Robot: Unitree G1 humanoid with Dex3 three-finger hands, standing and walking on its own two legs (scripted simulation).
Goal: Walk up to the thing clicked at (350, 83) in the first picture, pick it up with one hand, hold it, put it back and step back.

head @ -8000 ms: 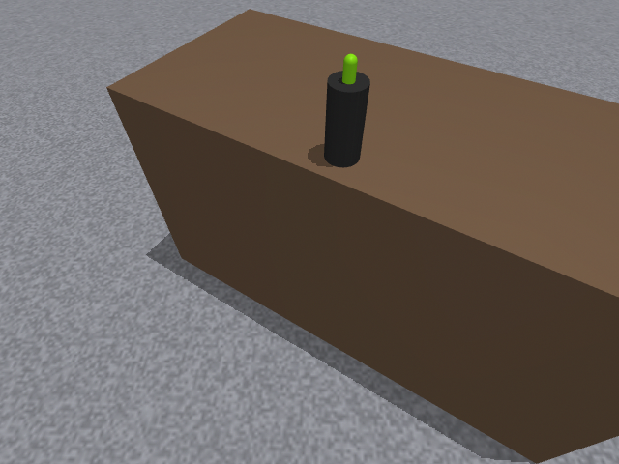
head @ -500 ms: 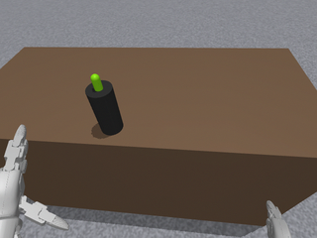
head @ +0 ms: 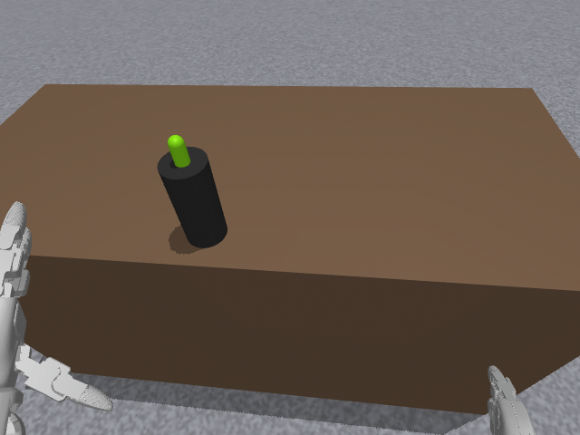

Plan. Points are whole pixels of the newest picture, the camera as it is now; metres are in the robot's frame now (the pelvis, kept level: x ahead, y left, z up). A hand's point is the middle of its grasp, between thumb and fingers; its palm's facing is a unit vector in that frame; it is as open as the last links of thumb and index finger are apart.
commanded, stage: go down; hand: left
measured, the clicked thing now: (192, 190) +0.44 +0.20 +0.08
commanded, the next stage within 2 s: none
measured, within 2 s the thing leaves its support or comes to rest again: neither
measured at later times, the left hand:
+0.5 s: hand (50, 246) +0.27 +0.31 +0.16, palm faces +0.26 -0.93 -0.25, open 17.5 cm
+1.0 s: hand (39, 209) +0.33 +0.35 +0.16, palm faces +0.17 -0.99 -0.02, open 17.5 cm
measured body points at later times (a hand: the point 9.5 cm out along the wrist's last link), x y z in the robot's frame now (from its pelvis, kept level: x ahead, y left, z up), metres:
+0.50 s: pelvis +0.00 +0.00 +0.00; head -0.01 -0.02 +0.45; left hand +0.25 +0.36 +0.17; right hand +0.16 -0.25 -0.10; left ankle -0.01 +0.14 -0.74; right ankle -0.01 -0.13 -0.74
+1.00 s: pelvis +0.00 +0.01 +0.00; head +0.00 +0.00 +0.45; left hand +0.31 +0.40 +0.16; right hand +0.15 -0.25 -0.08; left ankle -0.01 +0.14 -0.74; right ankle -0.01 -0.13 -0.74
